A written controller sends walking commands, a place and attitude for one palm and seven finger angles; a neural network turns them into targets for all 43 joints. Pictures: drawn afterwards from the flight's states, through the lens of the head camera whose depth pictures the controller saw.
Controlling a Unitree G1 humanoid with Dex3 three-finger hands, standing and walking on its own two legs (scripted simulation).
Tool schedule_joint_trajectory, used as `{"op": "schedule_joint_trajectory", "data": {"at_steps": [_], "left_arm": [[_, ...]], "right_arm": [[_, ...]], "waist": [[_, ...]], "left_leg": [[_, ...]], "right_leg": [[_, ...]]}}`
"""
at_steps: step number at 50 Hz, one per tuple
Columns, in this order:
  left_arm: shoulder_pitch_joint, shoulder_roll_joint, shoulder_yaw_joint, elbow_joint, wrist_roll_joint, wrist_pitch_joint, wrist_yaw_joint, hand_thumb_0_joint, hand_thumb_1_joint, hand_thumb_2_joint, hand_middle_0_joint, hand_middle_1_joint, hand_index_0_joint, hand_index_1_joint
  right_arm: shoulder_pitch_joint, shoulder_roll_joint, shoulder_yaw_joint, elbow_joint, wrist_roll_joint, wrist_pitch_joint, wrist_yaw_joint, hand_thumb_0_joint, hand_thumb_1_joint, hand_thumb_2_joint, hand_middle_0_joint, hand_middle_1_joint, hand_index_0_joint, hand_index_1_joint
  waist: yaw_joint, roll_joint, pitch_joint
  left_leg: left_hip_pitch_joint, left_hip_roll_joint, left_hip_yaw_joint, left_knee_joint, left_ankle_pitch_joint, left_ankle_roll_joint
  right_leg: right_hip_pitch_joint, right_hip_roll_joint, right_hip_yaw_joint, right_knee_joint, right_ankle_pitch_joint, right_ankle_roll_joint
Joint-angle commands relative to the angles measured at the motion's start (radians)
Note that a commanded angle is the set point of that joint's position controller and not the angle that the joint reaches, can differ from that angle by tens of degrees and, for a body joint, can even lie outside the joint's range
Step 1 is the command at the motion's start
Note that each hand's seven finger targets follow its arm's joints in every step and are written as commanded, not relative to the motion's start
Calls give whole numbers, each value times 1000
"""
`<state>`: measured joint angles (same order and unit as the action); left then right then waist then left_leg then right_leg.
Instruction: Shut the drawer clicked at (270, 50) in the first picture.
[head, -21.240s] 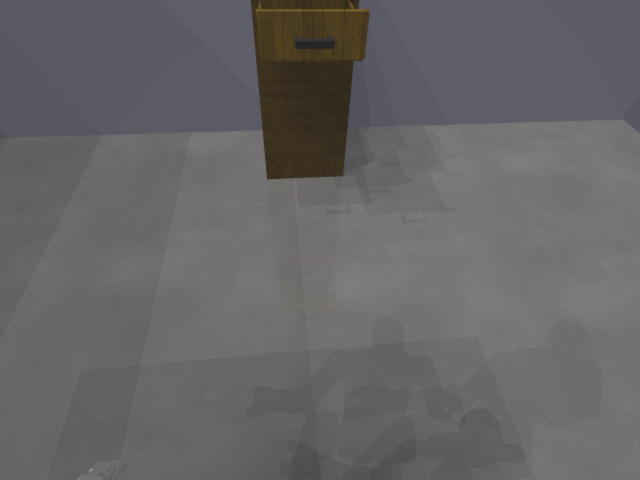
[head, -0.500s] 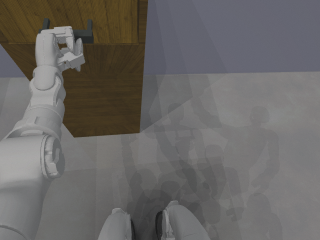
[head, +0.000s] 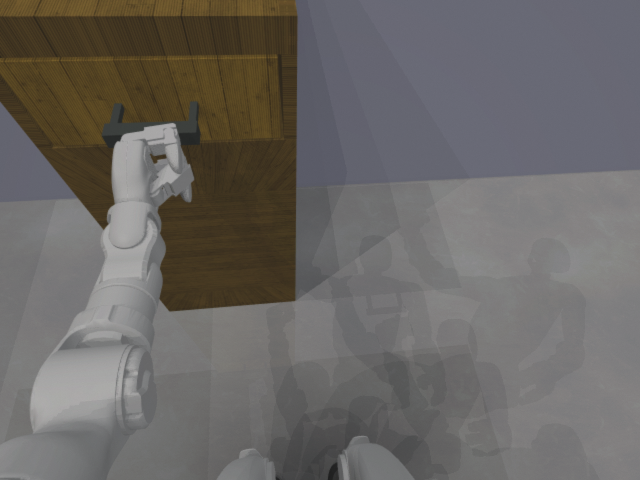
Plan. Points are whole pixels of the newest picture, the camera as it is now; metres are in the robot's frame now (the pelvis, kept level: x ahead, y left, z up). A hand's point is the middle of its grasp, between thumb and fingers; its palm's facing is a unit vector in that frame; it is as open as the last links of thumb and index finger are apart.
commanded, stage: pull the fist back off the drawer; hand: left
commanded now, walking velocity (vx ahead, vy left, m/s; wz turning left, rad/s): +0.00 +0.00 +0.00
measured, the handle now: (154, 122) +0.57 +0.18 +0.07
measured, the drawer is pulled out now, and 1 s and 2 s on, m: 0.00 0.00 0.00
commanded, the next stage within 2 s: draw the hand back to the body in 0.04 s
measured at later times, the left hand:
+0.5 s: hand (126, 222) +0.38 +0.17 +0.12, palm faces +0.07 -1.00 -0.03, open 3.2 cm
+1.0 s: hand (13, 322) +0.26 +0.21 +0.18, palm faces +0.28 -0.92 -0.28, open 3.2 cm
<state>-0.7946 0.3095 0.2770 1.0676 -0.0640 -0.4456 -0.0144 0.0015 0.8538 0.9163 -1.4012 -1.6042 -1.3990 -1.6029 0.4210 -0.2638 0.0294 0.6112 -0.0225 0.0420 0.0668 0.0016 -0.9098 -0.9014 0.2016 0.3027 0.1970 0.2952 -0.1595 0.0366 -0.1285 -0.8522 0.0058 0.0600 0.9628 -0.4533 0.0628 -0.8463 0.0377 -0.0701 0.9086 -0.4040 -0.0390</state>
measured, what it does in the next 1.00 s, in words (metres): rises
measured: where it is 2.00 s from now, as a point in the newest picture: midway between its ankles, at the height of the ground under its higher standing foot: outside the picture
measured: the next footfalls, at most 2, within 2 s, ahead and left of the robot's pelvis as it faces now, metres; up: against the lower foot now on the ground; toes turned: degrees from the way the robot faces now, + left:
none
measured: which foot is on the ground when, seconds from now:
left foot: down 0.00-1.00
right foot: down 0.00-1.00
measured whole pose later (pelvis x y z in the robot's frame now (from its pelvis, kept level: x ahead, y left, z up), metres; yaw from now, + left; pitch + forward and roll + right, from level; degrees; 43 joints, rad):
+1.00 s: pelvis +0.02 -0.01 +0.06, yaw +2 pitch -3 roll +0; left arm 0.20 0.30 0.13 -0.11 -0.08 -0.08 0.08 0.01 0.89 0.90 -1.40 -1.60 -1.40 -1.60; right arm 0.21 -0.23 0.07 0.59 0.03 -0.04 -0.05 0.01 -0.91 -0.90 0.20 0.30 0.20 0.30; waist 0.03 0.06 0.00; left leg -0.13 -0.04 0.04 0.45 -0.27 0.05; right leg -0.14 0.02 -0.06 0.44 -0.26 -0.04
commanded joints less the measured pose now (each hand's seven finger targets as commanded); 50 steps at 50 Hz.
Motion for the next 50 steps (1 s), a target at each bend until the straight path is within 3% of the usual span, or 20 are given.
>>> {"op": "schedule_joint_trajectory", "data": {"at_steps": [1, 2, 5, 7, 9, 11, 13, 14, 17, 18, 23, 27, 30, 32, 33, 34, 35, 37, 42, 50], "left_arm": [[-351, 176, 22, -250, -17, -52, 0, 0, 900, 900, -1400, -1600, -1400, -1600], [-346, 177, 25, -248, -20, -48, 1, 0, 900, 900, -1400, -1600, -1400, -1600], [-338, 212, 49, -304, -20, -57, -3, 0, 900, 900, -1400, -1600, -1400, -1600], [-344, 169, 12, -370, -28, -70, -18, 0, 900, 900, -1400, -1600, -1400, -1600], [-216, 160, 11, -479, -47, -72, -40, 0, 900, 900, -1400, -1600, -1400, -1600], [-74, 189, 40, -575, -78, -49, -61, 0, 900, 900, -1400, -1600, -1400, -1600], [43, 177, 28, -605, -101, 1, -87, 0, 900, 900, -1400, -1600, -1400, -1600], [90, 155, 15, -611, -111, 31, -100, 0, 900, 900, -1400, -1600, -1400, -1600], [183, 141, 4, -693, -141, 100, -122, 0, 900, 900, -1400, -1600, -1400, -1600], [181, 135, -7, -748, -149, 108, -129, 0, 900, 900, -1400, -1600, -1400, -1600], [251, 97, -50, -901, -176, 132, -147, 0, 900, 900, -1400, -1600, -1400, -1600], [303, 116, -45, -980, -178, 155, -154, 0, 900, 900, -1400, -1600, -1400, -1600], [319, 116, -52, -1001, -184, 188, -161, 0, 900, 900, -1400, -1600, -1400, -1600], [363, 124, -40, -1020, -192, 212, -164, 0, 900, 900, -1400, -1600, -1400, -1600], [413, 201, -66, -1088, -94, 231, -66, 0, 900, 900, -1400, -1600, -1400, -1600], [449, 140, -96, -1107, -79, 246, -16, 0, 900, 900, -1400, -1600, -1400, -1600], [492, 117, -111, -1127, -74, 258, 8, 0, 900, 900, -1400, -1600, -1400, -1600], [562, 136, -94, -1168, -56, 283, 47, 0, 900, 900, -1400, -1600, -1400, -1600], [656, 142, -81, -1299, -27, 299, 94, 0, 900, 900, -1400, -1600, -1400, -1600], [867, 148, -45, -1467, -16, 300, 114, 0, 900, 900, -1400, -1600, -1400, -1600]], "right_arm": [[112, -161, -71, -67, 10, 6, -13, 0, -900, -900, 200, 300, 200, 300], [105, -157, -70, -67, 13, 7, -15, 0, -900, -900, 200, 300, 200, 300], [94, -151, -71, -70, 16, 9, -24, 0, -900, -900, 200, 300, 200, 300], [83, -138, -72, -72, 17, 4, -24, 0, -900, -900, 200, 300, 200, 300], [67, -134, -77, -97, 25, -2, -24, 0, -900, -900, 200, 300, 200, 300], [47, -133, -77, -124, 34, -8, -27, 0, -900, -900, 200, 300, 200, 300], [25, -128, -73, -142, 47, -13, -33, 0, -900, -900, 200, 300, 200, 300], [12, -125, -70, -150, 56, -14, -36, 0, -900, -900, 200, 300, 200, 300], [-36, -128, -69, -169, 74, -21, -49, 0, -900, -900, 200, 300, 200, 300], [-57, -126, -65, -179, 77, -28, -53, 0, -900, -900, 200, 300, 200, 300], [-114, -120, -57, -185, 82, -67, -73, 0, -900, -900, 200, 300, 200, 300], [-165, -120, -52, -186, 84, -98, -89, 0, -900, -900, 200, 300, 200, 300], [-204, -119, -39, -195, 87, -116, -98, 0, -900, -900, 200, 300, 200, 300], [-239, -118, -35, -206, 91, -131, -104, 0, -900, -900, 200, 300, 200, 300], [-279, -102, -39, -203, 86, -110, -115, 0, -900, -900, 200, 300, 200, 300], [-299, -88, -30, -214, 85, -106, -123, 0, -900, -900, 200, 300, 200, 300], [-305, -86, -29, -219, 84, -110, -125, 0, -900, -900, 200, 300, 200, 300], [-314, -88, -22, -203, 79, -107, -131, 0, -900, -900, 200, 300, 200, 300], [-341, -78, -10, -198, 67, -113, -133, 0, -900, -900, 200, 300, 200, 300], [-356, -74, -15, -180, 47, -143, -124, 0, -900, -900, 200, 300, 200, 300]], "waist": [[5, -9, -382], [7, -22, -355], [22, 11, -392], [21, 39, -441], [63, 89, -533], [98, 61, -570], [103, -10, -529], [99, -44, -473], [101, -80, -353], [104, -21, -336], [93, -4, -264], [108, 30, -243], [108, 3, -195], [126, -6, -164], [166, -33, -151], [152, -25, -87], [154, -43, -81], [163, -12, -67], [169, 26, -24], [185, 0, 35]], "left_leg": [[296, 9, -98, -111, 401, -29], [271, 4, -89, -117, 381, -27], [286, -1, -77, -111, 440, -27], [331, 0, -77, -101, 494, -29], [430, 5, -78, -109, 610, -34], [444, 3, -69, -130, 655, -33], [378, -4, -47, -158, 622, -21], [349, -6, -37, -173, 595, -18], [331, -12, -26, -218, 481, -17], [358, -16, -23, -225, 481, -14], [444, -12, -43, -261, 454, -14], [498, -10, -65, -297, 414, -21], [498, -12, -75, -332, 333, -20], [501, -11, -81, -355, 294, -21], [540, -7, -82, -410, 275, -20], [555, -5, -80, -441, 250, -22], [561, -4, -85, -453, 234, -23], [608, 6, -87, -482, 272, -21], [690, 10, -95, -553, 313, -26], [759, 16, -100, -611, 381, -30]], "right_leg": [[229, 8, 57, -102, 348, 13], [249, 6, 62, -108, 354, 15], [303, -2, 76, -96, 437, 15], [316, -3, 80, -89, 485, 16], [371, -3, 79, -90, 554, 12], [477, -7, 86, -108, 643, 14], [578, -18, 94, -127, 743, 21], [599, -23, 94, -141, 783, 30], [609, -34, 88, -188, 759, 45], [604, -35, 95, -200, 746, 41], [565, -29, 79, -247, 624, 33], [551, -29, 68, -274, 504, 21], [550, -30, 66, -307, 402, 20], [556, -33, 64, -326, 347, 17], [593, -60, 102, -386, 274, 7], [587, -57, 98, -417, 240, 11], [601, -60, 95, -427, 221, 14], [636, -60, 86, -444, 259, 9], [694, -54, 73, -495, 277, 3], [746, -46, 62, -549, 314, 2]]}}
